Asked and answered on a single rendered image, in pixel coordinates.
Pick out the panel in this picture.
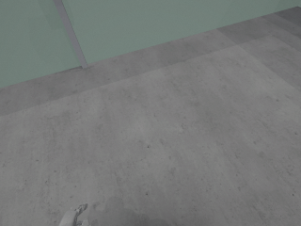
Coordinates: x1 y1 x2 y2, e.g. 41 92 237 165
53 0 88 69

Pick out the robot left hand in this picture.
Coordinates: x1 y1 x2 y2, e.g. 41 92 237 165
58 202 91 226

